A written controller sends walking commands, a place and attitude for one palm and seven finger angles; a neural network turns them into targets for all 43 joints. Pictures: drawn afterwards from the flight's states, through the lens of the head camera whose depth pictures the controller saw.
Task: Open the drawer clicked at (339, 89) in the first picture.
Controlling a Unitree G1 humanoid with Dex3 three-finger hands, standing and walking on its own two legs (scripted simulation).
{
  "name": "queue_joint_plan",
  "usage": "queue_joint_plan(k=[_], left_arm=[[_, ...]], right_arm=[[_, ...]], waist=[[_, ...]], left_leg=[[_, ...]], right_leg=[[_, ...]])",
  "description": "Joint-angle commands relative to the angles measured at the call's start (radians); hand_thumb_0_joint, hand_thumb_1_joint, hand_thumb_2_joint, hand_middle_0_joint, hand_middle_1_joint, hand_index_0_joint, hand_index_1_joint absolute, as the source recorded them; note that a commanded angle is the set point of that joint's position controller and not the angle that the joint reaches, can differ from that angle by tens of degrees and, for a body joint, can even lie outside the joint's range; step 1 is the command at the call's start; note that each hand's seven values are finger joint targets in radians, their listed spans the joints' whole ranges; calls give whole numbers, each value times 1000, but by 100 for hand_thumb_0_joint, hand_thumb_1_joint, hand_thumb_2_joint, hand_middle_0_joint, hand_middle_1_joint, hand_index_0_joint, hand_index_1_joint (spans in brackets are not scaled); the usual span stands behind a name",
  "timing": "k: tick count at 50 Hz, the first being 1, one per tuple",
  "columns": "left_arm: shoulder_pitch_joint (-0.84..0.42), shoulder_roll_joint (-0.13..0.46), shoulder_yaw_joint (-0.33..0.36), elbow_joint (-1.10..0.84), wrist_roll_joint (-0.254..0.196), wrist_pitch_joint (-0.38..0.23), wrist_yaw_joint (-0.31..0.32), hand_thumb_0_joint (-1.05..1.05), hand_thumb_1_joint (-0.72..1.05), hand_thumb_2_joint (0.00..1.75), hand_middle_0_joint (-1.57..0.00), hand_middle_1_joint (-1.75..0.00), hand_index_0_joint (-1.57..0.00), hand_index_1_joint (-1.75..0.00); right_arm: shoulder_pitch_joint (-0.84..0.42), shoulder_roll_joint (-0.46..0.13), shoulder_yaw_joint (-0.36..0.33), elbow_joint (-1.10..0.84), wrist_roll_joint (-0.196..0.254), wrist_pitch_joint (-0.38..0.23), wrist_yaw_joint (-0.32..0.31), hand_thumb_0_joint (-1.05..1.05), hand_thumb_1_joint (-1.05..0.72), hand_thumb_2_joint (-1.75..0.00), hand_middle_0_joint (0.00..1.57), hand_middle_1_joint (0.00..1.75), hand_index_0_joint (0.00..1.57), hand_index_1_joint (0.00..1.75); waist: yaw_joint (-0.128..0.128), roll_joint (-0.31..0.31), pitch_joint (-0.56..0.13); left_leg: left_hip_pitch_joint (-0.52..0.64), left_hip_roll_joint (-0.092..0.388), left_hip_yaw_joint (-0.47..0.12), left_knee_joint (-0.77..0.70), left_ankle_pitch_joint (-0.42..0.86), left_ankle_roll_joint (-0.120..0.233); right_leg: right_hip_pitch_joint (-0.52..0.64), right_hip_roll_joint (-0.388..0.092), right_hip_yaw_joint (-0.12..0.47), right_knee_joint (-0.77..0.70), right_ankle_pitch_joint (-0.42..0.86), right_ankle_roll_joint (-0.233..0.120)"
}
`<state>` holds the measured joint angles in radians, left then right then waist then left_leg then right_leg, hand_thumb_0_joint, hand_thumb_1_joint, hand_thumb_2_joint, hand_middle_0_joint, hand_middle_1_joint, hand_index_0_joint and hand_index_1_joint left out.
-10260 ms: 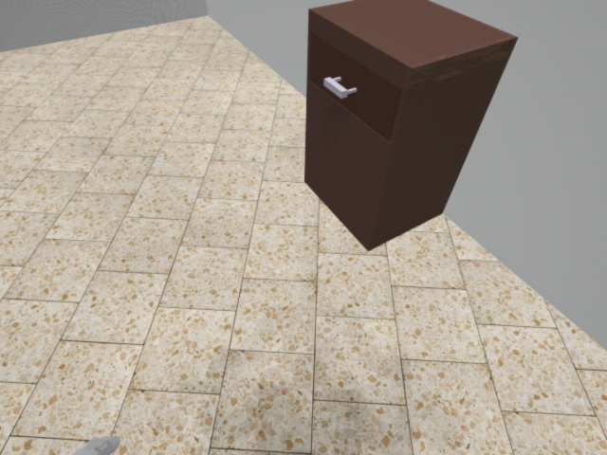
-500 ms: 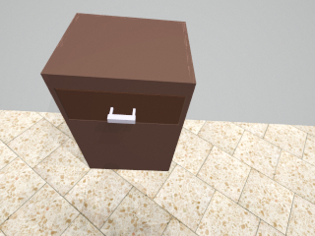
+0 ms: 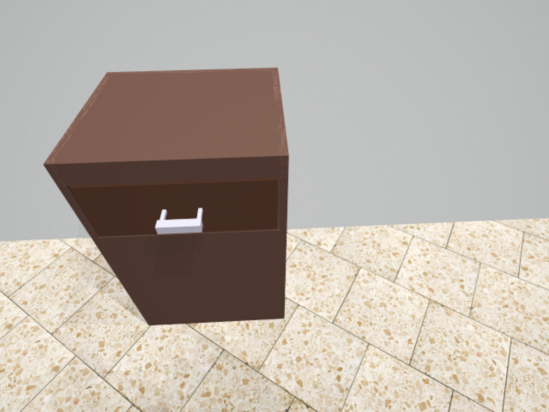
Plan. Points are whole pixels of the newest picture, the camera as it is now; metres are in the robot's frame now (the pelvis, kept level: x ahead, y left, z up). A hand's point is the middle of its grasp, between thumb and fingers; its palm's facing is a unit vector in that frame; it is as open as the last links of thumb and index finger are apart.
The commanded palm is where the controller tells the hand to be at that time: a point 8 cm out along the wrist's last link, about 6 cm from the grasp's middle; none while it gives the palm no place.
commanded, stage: come to a stop and stand still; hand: left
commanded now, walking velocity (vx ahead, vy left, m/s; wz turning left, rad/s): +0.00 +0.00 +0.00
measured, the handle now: (180, 219) +0.57 +0.25 -0.13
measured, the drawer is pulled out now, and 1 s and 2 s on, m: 0.00 0.00 0.00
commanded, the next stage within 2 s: look again from close up in 0.88 s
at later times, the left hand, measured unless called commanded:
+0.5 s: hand out of the picture +0.02 +0.15 -0.18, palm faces +0.06 -0.99 -0.16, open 7.4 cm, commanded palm none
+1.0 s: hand out of the picture +0.07 +0.18 -0.17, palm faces +0.03 -0.98 -0.21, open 7.3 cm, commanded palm none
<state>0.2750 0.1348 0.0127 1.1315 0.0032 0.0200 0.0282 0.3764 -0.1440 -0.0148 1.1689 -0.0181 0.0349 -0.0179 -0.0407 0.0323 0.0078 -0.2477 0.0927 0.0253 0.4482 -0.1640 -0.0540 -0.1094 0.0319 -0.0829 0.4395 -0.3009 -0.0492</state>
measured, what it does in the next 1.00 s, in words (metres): shifts its weight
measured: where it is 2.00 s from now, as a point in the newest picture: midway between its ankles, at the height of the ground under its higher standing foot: outside the picture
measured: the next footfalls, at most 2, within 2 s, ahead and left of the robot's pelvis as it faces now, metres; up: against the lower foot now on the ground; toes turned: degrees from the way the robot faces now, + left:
none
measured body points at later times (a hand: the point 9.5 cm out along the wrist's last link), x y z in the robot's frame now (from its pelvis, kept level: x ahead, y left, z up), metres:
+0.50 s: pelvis +0.05 +0.00 +0.00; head +0.06 +0.00 +0.45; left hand +0.02 +0.21 -0.16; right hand +0.04 -0.21 -0.17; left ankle +0.05 +0.16 -0.74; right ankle -0.03 -0.08 -0.74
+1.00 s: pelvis +0.07 +0.00 +0.00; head +0.08 +0.00 +0.45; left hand +0.07 +0.23 -0.16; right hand +0.07 -0.22 -0.17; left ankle +0.05 +0.16 -0.74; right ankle -0.03 -0.08 -0.74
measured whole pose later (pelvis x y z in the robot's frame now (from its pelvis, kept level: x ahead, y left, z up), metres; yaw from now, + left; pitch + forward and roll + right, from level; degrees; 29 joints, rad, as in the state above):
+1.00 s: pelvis +0.07 +0.00 +0.00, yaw +0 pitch +0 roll +1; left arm 0.27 0.14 0.01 1.12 0.01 -0.01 0.05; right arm 0.25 -0.16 0.00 1.14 -0.01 0.01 -0.04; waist 0.00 0.00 0.03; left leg -0.19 0.07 0.05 0.47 -0.26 -0.05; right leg -0.02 0.00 -0.07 0.39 -0.37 -0.03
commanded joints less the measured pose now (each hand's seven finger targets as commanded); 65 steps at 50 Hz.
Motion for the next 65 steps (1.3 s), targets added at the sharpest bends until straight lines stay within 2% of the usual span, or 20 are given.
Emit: queue_joint_plan(k=[1, 12, 18, 23, 41, 48, 49, 50, 51, 52, 53, 54, 56, 57, 58, 60, 61, 62, 63, 65], left_arm=[[32, 98, 16, -30, -3, -24, 7, 0, 90, 90, -20, -30, -20, -30], [108, 50, 11, 5, -2, -35, 14, 0, 90, 90, -20, -30, -20, -30], [128, 45, 12, 8, 4, -38, 19, 0, 90, 90, -20, -30, -20, -30], [118, 53, 11, 7, 6, -32, 20, 0, 90, 90, -20, -30, -20, -30], [87, 114, 17, -20, 3, -34, 21, 0, 90, 90, -20, -30, -20, -30], [82, 114, 15, -21, 3, -31, 21, 0, 90, 90, -20, -30, -20, -30], [170, 146, 13, -19, 24, -75, 56, 0, 90, 90, -20, -30, -20, -30], [143, 184, 24, -63, 29, -87, 50, 0, 90, 90, -20, -30, -20, -30], [116, 163, 14, -81, 30, -93, 47, 0, 90, 90, -20, -30, -20, -30], [84, 176, 19, -108, 22, -94, 44, 0, 90, 90, -20, -30, -20, -30], [75, 182, 17, -130, 15, -95, 41, 0, 90, 90, -20, -30, -20, -30], [77, 168, 15, -139, 7, -90, 40, 0, 90, 90, -20, -30, -20, -30], [98, 128, 11, -157, 1, -64, 39, 0, 90, 90, -20, -30, -20, -30], [107, 102, 3, -152, 2, -49, 38, 0, 90, 90, -20, -30, -20, -30], [116, 94, 0, -146, 5, -39, 32, 0, 90, 90, -20, -30, -20, -30], [143, 111, -2, -131, 10, -35, 25, 0, 90, 90, -20, -30, -20, -30], [128, 126, -4, -131, 10, -37, 24, 0, 90, 90, -20, -30, -20, -30], [105, 135, -4, -136, 12, -36, 21, 0, 90, 90, -20, -30, -20, -30], [95, 145, -2, -140, 9, -37, 22, 0, 90, 90, -20, -30, -20, -30], [82, 142, -1, -143, 7, -31, 21, 0, 90, 90, -20, -30, -20, -30]], right_arm=[[35, -40, -2, -23, 0, -18, -13, 0, -90, -90, 20, 30, 20, 30], [25, -37, -5, -19, 9, -37, -27, 0, -90, -90, 20, 30, 20, 30], [-7, -46, -7, -28, 9, -42, -33, 0, -90, -90, 20, 30, 20, 30], [-32, -56, -4, -30, 8, -38, -32, 0, -90, -90, 20, 30, 20, 30], [-76, -102, 3, -51, 6, -40, -30, 0, -90, -90, 20, 30, 20, 30], [-74, -98, 6, -46, 8, -38, -30, 0, -90, -90, 20, 30, 20, 30], [-192, -135, -6, -137, 15, -53, -11, 0, -90, -90, 20, 30, 20, 30], [-157, -62, -2, -181, 12, -47, -2, 0, -90, -90, 20, 30, 20, 30], [-117, -62, -7, -186, 9, -51, -4, 0, -90, -90, 20, 30, 20, 30], [-68, -68, -3, -186, 8, -53, -2, 0, -90, -90, 20, 30, 20, 30], [-33, -75, -4, -181, 8, -58, 0, 0, -90, -90, 20, 30, 20, 30], [1, -99, -5, -172, 3, -65, -3, 0, -90, -90, 20, 30, 20, 30], [8, -153, -11, -171, 1, -66, -17, 0, -90, -90, 20, 30, 20, 30], [-9, -160, -8, -170, 1, -58, -22, 0, -90, -90, 20, 30, 20, 30], [-41, -155, -4, -179, 3, -51, -24, 0, -90, -90, 20, 30, 20, 30], [-99, -133, 4, -201, 6, -45, -16, 0, -90, -90, 20, 30, 20, 30], [-98, -119, 6, -203, 7, -44, -11, 0, -90, -90, 20, 30, 20, 30], [-79, -116, 7, -194, 5, -45, -9, 0, -90, -90, 20, 30, 20, 30], [-69, -129, 8, -182, 4, -45, -9, 0, -90, -90, 20, 30, 20, 30], [-60, -141, 6, -171, 5, -48, -10, 0, -90, -90, 20, 30, 20, 30]], waist=[[19, -60, 145], [31, -14, 52], [34, -35, 25], [35, -42, 71], [40, -52, 9], [43, -44, 46], [85, -116, 137], [42, -191, 106], [18, -189, 32], [4, -145, -82], [-12, -162, -118], [-14, -121, -151], [11, 47, -103], [28, 153, -39], [46, 148, 37], [63, 8, 114], [47, -39, 110], [28, -5, 77], [28, -52, 41], [30, -35, 42]], left_leg=[[40, 3, -2, -12, 5, 37], [90, 23, -17, -27, 138, 47], [126, 32, -6, -6, 236, 54], [129, 31, -8, -17, 233, 56], [167, 26, 0, -8, 333, 55], [160, 25, -5, -25, 296, 55], [-21, -4, 57, 253, 132, 39], [-138, -47, 23, 291, -206, 65], [-151, -40, 24, 283, -241, 74], [-89, -63, 49, 210, -193, 83], [-40, -85, 65, 144, -99, 87], [40, -67, 41, 91, 97, 99], [131, 54, -68, 114, 475, 156], [104, 98, -115, 73, 493, 185], [30, 104, -128, 48, 433, 190], [-63, 37, -87, 75, 169, 145], [-53, 5, -55, 88, 90, 121], [-9, -5, -45, 74, 115, 112], [20, -1, -48, 82, 117, 110], [19, 10, -65, 45, 86, 115]], right_leg=[[-223, -164, 165, -226, -119, -11], [-102, -133, 113, -131, 189, 7], [-67, -137, 95, -90, 370, 16], [-83, -137, 92, -93, 344, 22], [10, -151, 81, -78, 506, 26], [-2, -149, 82, -96, 446, 26], [-94, -210, 200, -131, 903, 116], [16, -257, 181, -43, 1130, 77], [71, -249, 154, 16, 1173, 7], [140, -223, 116, 78, 1167, -24], [145, -197, 98, 138, 1139, -24], [117, -174, 99, 196, 1026, -14], [-59, -102, 71, 197, 481, 13], [-103, -57, 46, 175, 150, 21], [-110, -43, 37, 123, -25, 18], [-106, -81, 102, 8, 55, 0], [-116, -113, 136, -24, 116, -6], [-112, -114, 122, -5, 173, -1], [-104, -104, 116, 12, 179, 3], [-105, -97, 104, 13, 101, 11]])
